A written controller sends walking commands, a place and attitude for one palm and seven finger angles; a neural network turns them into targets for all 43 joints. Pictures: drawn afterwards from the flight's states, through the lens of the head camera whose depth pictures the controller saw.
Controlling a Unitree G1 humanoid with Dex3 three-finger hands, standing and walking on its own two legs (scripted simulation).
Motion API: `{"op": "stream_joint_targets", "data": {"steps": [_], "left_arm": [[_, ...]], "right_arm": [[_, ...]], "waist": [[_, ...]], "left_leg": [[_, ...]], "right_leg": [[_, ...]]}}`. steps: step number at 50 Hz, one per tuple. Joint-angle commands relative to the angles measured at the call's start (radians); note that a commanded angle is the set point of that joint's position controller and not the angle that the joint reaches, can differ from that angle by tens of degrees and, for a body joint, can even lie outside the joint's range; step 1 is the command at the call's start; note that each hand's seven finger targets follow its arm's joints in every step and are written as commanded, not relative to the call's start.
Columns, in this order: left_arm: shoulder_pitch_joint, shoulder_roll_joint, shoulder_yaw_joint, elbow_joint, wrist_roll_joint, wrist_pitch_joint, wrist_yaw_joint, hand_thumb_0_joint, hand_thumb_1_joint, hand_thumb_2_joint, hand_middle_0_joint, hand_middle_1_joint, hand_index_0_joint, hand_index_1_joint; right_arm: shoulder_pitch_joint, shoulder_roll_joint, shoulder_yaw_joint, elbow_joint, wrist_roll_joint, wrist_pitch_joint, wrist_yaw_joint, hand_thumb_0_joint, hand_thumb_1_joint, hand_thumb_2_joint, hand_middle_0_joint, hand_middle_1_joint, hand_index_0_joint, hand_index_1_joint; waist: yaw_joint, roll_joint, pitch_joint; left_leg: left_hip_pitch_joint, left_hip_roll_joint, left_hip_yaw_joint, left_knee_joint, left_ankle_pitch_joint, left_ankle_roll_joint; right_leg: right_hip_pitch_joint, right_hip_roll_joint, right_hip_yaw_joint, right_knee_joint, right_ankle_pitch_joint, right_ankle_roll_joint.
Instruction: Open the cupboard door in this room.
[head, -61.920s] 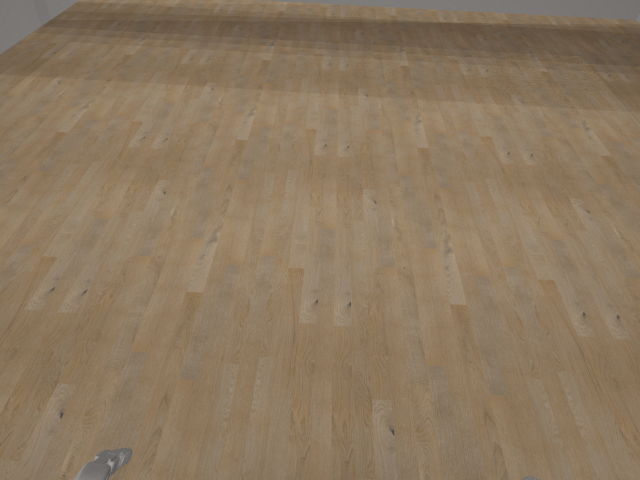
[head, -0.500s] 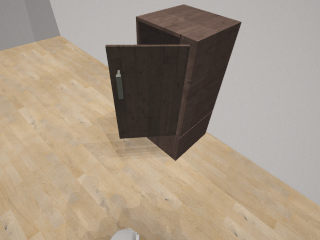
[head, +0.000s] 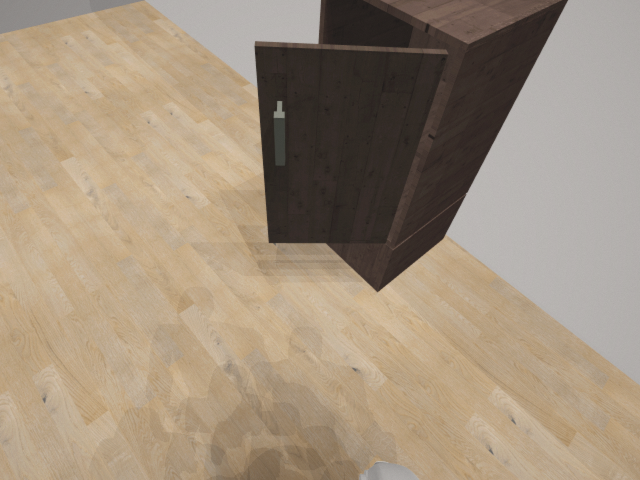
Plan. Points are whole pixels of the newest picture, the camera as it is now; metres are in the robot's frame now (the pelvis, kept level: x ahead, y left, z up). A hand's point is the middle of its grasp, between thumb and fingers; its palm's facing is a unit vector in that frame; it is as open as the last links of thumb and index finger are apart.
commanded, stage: come to a stop and stand still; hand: left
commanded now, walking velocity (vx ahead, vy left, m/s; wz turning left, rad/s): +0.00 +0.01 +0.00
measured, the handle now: (280, 133) +0.75 +0.12 -0.05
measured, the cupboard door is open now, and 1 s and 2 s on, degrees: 51 51 51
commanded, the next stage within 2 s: look again from close up in 0.46 s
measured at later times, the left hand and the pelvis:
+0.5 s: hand out of the picture +0.05 +0.15 -0.18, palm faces +0.09 -0.98 -0.20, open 7.3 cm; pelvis +0.00 -0.04 -0.01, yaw +2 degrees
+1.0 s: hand out of the picture +0.00 +0.13 -0.18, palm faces +0.05 -0.99 -0.16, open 7.3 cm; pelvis +0.01 -0.03 +0.00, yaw +1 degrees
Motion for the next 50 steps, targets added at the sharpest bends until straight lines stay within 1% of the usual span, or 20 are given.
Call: {"op": "stream_joint_targets", "data": {"steps": [1, 3, 4, 5, 6, 7, 8, 9, 10, 13, 17, 19, 20, 21, 22, 23, 24, 32, 45, 50], "left_arm": [[0.042, -0.001, 0.006, -0.063, -0.004, -0.012, -0.004, 0.000, 0.900, 0.900, -0.200, -0.300, -0.200, -0.300], [0.080, 0.005, 0.007, -0.054, -0.007, -0.025, 0.000, 0.000, 0.900, 0.900, -0.200, -0.300, -0.200, -0.300], [0.121, 0.016, 0.008, -0.040, -0.005, -0.032, 0.003, 0.000, 0.900, 0.900, -0.200, -0.300, -0.200, -0.300], [0.173, 0.043, 0.016, -0.024, 0.000, -0.040, 0.007, 0.000, 0.900, 0.900, -0.200, -0.300, -0.200, -0.300], [0.180, 0.114, 0.021, -0.026, 0.014, -0.053, 0.017, 0.000, 0.900, 0.900, -0.200, -0.300, -0.200, -0.300], [0.105, 0.160, 0.015, -0.055, 0.011, -0.056, 0.024, 0.000, 0.900, 0.900, -0.200, -0.300, -0.200, -0.300], [0.054, 0.143, 0.007, -0.076, 0.007, -0.060, 0.028, 0.000, 0.900, 0.900, -0.200, -0.300, -0.200, -0.300], [-0.009, 0.121, 0.004, -0.083, 0.009, -0.065, 0.033, 0.000, 0.900, 0.900, -0.200, -0.300, -0.200, -0.300], [-0.028, 0.124, 0.009, -0.086, 0.005, -0.078, 0.037, 0.000, 0.900, 0.900, -0.200, -0.300, -0.200, -0.300], [-0.046, 0.105, -0.002, -0.088, 0.004, -0.086, 0.037, 0.000, 0.900, 0.900, -0.200, -0.300, -0.200, -0.300], [0.004, 0.136, 0.015, -0.068, 0.006, -0.079, 0.042, 0.000, 0.900, 0.900, -0.200, -0.300, -0.200, -0.300], [-0.010, 0.131, 0.011, -0.064, -0.003, -0.074, 0.041, 0.000, 0.900, 0.900, -0.200, -0.300, -0.200, -0.300], [-0.010, 0.109, 0.010, -0.066, -0.009, -0.070, 0.040, 0.000, 0.900, 0.900, -0.200, -0.300, -0.200, -0.300], [0.005, 0.077, 0.005, -0.068, -0.012, -0.065, 0.037, 0.000, 0.900, 0.900, -0.200, -0.300, -0.200, -0.300], [0.015, 0.048, -0.004, -0.066, -0.014, -0.061, 0.036, 0.000, 0.900, 0.900, -0.200, -0.300, -0.200, -0.300], [0.017, 0.036, -0.009, -0.058, -0.010, -0.061, 0.037, 0.000, 0.900, 0.900, -0.200, -0.300, -0.200, -0.300], [0.017, 0.037, -0.011, -0.042, -0.004, -0.057, 0.038, 0.000, 0.900, 0.900, -0.200, -0.300, -0.200, -0.300], [0.050, 0.037, -0.034, 0.030, -0.002, -0.072, 0.036, 0.000, 0.900, 0.900, -0.200, -0.300, -0.200, -0.300], [0.103, 0.021, -0.053, 0.104, -0.005, -0.082, 0.040, 0.000, 0.900, 0.900, -0.200, -0.300, -0.200, -0.300], [0.111, 0.017, -0.053, 0.112, -0.007, -0.084, 0.041, 0.000, 0.900, 0.900, -0.200, -0.300, -0.200, -0.300]], "right_arm": [[0.033, -0.214, -0.060, -0.040, -0.010, -0.003, 0.001, 0.000, -0.900, -0.900, 0.200, 0.300, 0.200, 0.300], [0.004, -0.225, -0.066, -0.052, -0.010, 0.006, 0.010, 0.000, -0.900, -0.900, 0.200, 0.300, 0.200, 0.300], [0.001, -0.222, -0.067, -0.055, -0.009, 0.011, 0.015, 0.000, -0.900, -0.900, 0.200, 0.300, 0.200, 0.300], [-0.003, -0.201, -0.066, -0.061, -0.005, 0.017, 0.018, 0.000, -0.900, -0.900, 0.200, 0.300, 0.200, 0.300], [0.027, -0.125, -0.055, -0.069, 0.003, 0.023, 0.024, 0.000, -0.900, -0.900, 0.200, 0.300, 0.200, 0.300], [0.022, -0.087, -0.044, -0.096, 0.004, 0.033, 0.025, 0.000, -0.900, -0.900, 0.200, 0.300, 0.200, 0.300], [0.016, -0.108, -0.042, -0.096, 0.001, 0.042, 0.029, 0.000, -0.900, -0.900, 0.200, 0.300, 0.200, 0.300], [0.004, -0.093, -0.039, -0.095, 0.003, 0.042, 0.039, 0.000, -0.900, -0.900, 0.200, 0.300, 0.200, 0.300], [0.014, -0.097, -0.035, -0.078, 0.001, 0.040, 0.042, 0.000, -0.900, -0.900, 0.200, 0.300, 0.200, 0.300], [0.050, -0.118, -0.036, -0.052, 0.011, 0.032, 0.047, 0.000, -0.900, -0.900, 0.200, 0.300, 0.200, 0.300], [0.030, -0.099, -0.028, -0.062, 0.011, 0.027, 0.046, 0.000, -0.900, -0.900, 0.200, 0.300, 0.200, 0.300], [0.077, -0.098, -0.025, -0.049, 0.013, 0.022, 0.043, 0.000, -0.900, -0.900, 0.200, 0.300, 0.200, 0.300], [0.097, -0.110, -0.024, -0.041, 0.012, 0.014, 0.041, 0.000, -0.900, -0.900, 0.200, 0.300, 0.200, 0.300], [0.087, -0.146, -0.028, -0.048, 0.006, 0.006, 0.037, 0.000, -0.900, -0.900, 0.200, 0.300, 0.200, 0.300], [0.048, -0.174, -0.027, -0.062, 0.003, 0.003, 0.035, 0.000, -0.900, -0.900, 0.200, 0.300, 0.200, 0.300], [0.008, -0.181, -0.023, -0.071, 0.001, 0.007, 0.035, 0.000, -0.900, -0.900, 0.200, 0.300, 0.200, 0.300], [-0.018, -0.163, -0.020, -0.068, 0.004, 0.002, 0.037, 0.000, -0.900, -0.900, 0.200, 0.300, 0.200, 0.300], [0.016, -0.144, -0.008, -0.032, 0.011, -0.007, 0.032, 0.000, -0.900, -0.900, 0.200, 0.300, 0.200, 0.300], [0.043, -0.126, 0.014, 0.033, 0.014, -0.017, 0.026, 0.000, -0.900, -0.900, 0.200, 0.300, 0.200, 0.300], [0.071, -0.119, 0.018, 0.051, 0.014, -0.021, 0.024, 0.000, -0.900, -0.900, 0.200, 0.300, 0.200, 0.300]], "waist": [[-0.010, 0.254, -0.081], [0.007, 0.260, -0.088], [0.028, 0.207, -0.104], [0.055, 0.107, -0.110], [0.054, -0.184, -0.093], [0.031, -0.328, -0.064], [0.026, -0.220, -0.057], [-0.005, -0.135, -0.032], [-0.008, -0.220, -0.042], [-0.010, -0.156, -0.060], [0.020, -0.094, -0.054], [-0.002, -0.081, -0.058], [-0.003, -0.024, -0.072], [0.010, 0.087, -0.083], [0.032, 0.149, -0.088], [0.046, 0.124, -0.079], [0.048, 0.173, -0.078], [0.018, 0.027, -0.094], [0.011, 0.034, -0.028], [0.012, 0.034, -0.045]], "left_leg": [[0.020, 0.229, -0.155, -0.147, 0.176, 0.131], [-0.034, 0.219, -0.168, -0.108, 0.076, 0.117], [-0.074, 0.192, -0.160, -0.057, 0.016, 0.092], [-0.145, 0.131, -0.120, 0.031, -0.094, 0.053], [-0.223, -0.004, -0.013, 0.256, -0.294, -0.010], [-0.242, -0.041, -0.044, 0.408, -0.411, -0.017], [-0.189, -0.018, -0.111, 0.478, -0.373, -0.006], [-0.187, -0.015, -0.109, 0.480, -0.316, -0.004], [-0.209, -0.018, -0.099, 0.495, -0.286, -0.008], [-0.123, -0.025, -0.069, 0.430, -0.238, -0.032], [-0.051, -0.042, -0.038, 0.200, -0.217, -0.036], [0.078, -0.047, -0.036, 0.016, -0.089, -0.029], [0.133, -0.028, -0.060, -0.041, -0.015, -0.016], [0.147, 0.054, -0.150, -0.059, 0.092, 0.022], [0.077, 0.123, -0.204, -0.087, 0.145, 0.063], [-0.008, 0.128, -0.192, -0.098, 0.076, 0.075], [-0.020, 0.101, -0.191, -0.125, 0.075, 0.071], [0.079, 0.051, -0.136, -0.108, 0.055, 0.041], [0.109, 0.045, -0.112, -0.138, 0.091, 0.030], [0.110, 0.043, -0.112, -0.142, 0.101, 0.030]], "right_leg": [[0.090, -0.026, -0.021, -0.187, 0.000, -0.001], [0.205, -0.012, -0.045, -0.333, 0.033, -0.012], [0.293, 0.008, -0.064, -0.433, 0.106, -0.014], [0.388, -0.003, -0.052, -0.548, 0.174, -0.014], [0.383, -0.173, 0.142, -0.722, 0.159, -0.056], [0.251, -0.305, 0.293, -0.769, 0.169, -0.135], [0.147, -0.307, 0.270, -0.788, 0.022, -0.183], [0.132, -0.274, 0.241, -0.793, 0.003, -0.181], [0.186, -0.244, 0.238, -0.767, 0.116, -0.171], [0.220, -0.226, 0.130, -0.696, 0.324, -0.181], [0.258, -0.260, 0.166, -0.649, 0.384, -0.201], [0.203, -0.234, 0.146, -0.602, 0.344, -0.161], [0.177, -0.189, 0.112, -0.553, 0.323, -0.128], [0.144, -0.122, 0.058, -0.500, 0.259, -0.088], [0.189, -0.070, 0.000, -0.490, 0.181, -0.053], [0.262, -0.057, -0.019, -0.511, 0.145, -0.040], [0.284, -0.057, -0.017, -0.493, 0.166, -0.040], [0.269, -0.082, 0.020, -0.581, 0.249, -0.042], [0.256, -0.084, 0.025, -0.623, 0.264, -0.039], [0.284, -0.084, 0.021, -0.625, 0.272, -0.040]]}}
